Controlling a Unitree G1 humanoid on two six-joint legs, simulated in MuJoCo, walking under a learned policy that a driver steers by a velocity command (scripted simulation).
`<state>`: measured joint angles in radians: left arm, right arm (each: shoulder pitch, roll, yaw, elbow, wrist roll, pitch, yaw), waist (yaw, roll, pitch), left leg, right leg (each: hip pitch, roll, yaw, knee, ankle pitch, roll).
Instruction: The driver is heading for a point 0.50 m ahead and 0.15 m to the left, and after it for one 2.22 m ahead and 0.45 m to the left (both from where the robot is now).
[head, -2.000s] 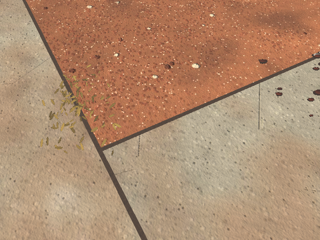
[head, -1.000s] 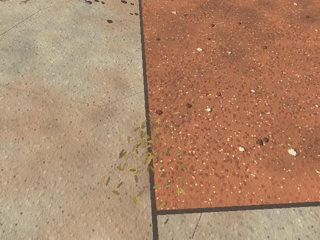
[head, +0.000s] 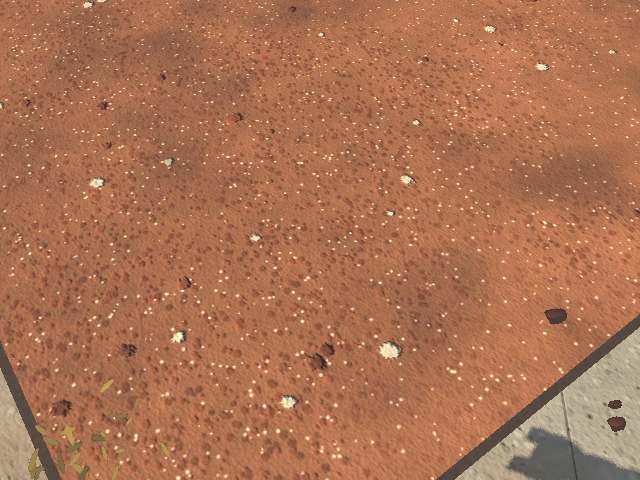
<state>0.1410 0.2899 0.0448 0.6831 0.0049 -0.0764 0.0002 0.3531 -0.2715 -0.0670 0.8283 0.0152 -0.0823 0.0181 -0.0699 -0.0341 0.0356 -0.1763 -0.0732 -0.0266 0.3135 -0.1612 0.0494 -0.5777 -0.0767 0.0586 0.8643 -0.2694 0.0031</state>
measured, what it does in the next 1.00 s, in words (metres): walks ahead, turning left: right foot, then left foot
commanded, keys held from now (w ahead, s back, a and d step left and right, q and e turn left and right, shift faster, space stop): w+q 0.60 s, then q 0.18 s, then e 0.22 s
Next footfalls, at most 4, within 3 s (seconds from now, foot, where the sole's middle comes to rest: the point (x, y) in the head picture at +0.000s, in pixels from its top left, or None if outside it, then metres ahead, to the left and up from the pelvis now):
0.18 right None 0.26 -0.15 -0.78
0.68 left None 0.47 0.18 -0.78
1.20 right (312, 415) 0.61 0.00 -0.78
1.64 left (200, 440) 0.57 0.24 -0.78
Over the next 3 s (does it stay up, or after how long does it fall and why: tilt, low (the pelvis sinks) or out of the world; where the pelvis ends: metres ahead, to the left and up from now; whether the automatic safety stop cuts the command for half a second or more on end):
stays up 1.09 0.14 -0.01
